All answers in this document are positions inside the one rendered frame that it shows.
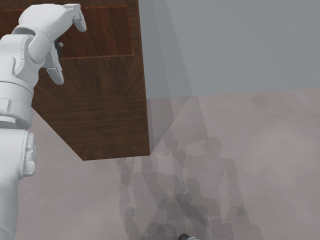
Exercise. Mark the left robot hand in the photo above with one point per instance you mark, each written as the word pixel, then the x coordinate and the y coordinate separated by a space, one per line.
pixel 54 20

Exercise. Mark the robot left forearm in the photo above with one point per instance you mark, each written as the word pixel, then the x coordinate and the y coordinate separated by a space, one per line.
pixel 22 54

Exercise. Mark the drawer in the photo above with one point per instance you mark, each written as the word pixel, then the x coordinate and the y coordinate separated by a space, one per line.
pixel 108 31

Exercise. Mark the cabinet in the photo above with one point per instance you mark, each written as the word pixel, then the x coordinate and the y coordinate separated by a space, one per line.
pixel 100 110

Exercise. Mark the robot left upper arm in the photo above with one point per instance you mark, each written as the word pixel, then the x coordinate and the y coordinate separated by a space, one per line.
pixel 17 160

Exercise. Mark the handle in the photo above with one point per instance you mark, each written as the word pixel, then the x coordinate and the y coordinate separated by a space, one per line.
pixel 58 49

